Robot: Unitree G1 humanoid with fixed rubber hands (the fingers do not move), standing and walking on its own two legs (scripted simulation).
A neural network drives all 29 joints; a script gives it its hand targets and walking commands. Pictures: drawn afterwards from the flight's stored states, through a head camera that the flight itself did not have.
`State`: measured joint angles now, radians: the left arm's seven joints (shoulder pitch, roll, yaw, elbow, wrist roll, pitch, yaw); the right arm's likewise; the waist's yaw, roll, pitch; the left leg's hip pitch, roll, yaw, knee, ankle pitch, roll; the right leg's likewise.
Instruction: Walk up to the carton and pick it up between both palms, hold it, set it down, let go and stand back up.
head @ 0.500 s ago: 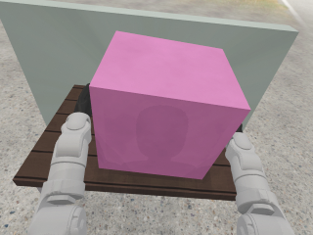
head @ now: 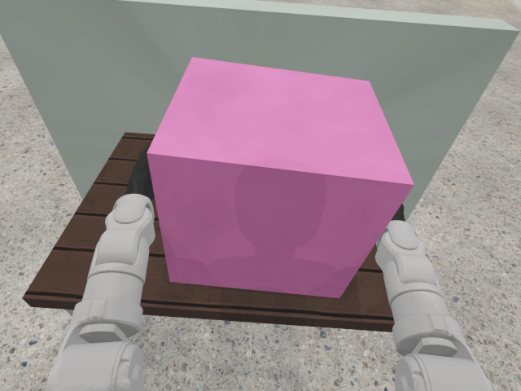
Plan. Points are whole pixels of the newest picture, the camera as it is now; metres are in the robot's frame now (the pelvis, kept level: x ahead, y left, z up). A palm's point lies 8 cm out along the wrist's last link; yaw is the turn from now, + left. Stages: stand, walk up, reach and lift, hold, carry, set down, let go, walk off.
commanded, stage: set down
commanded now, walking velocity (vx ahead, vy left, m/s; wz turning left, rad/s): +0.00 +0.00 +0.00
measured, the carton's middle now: (268, 182) +0.43 +0.00 +0.11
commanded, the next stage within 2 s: none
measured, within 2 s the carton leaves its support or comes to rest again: rests again in 1.90 s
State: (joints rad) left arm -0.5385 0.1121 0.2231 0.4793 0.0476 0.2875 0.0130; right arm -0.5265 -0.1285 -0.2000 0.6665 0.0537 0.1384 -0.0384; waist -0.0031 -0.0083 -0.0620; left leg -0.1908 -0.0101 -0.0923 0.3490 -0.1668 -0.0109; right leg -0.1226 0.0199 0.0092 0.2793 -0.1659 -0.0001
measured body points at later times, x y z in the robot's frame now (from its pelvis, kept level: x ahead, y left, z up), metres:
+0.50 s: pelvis +0.00 +0.00 +0.00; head +0.01 +0.01 +0.45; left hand +0.40 +0.20 +0.09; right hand +0.39 -0.20 +0.07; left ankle +0.01 +0.12 -0.75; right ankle -0.01 -0.12 -0.75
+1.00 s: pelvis +0.00 +0.00 -0.01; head +0.04 -0.01 +0.44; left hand +0.41 +0.19 +0.05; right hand +0.40 -0.20 +0.04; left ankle +0.01 +0.12 -0.75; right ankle -0.01 -0.12 -0.75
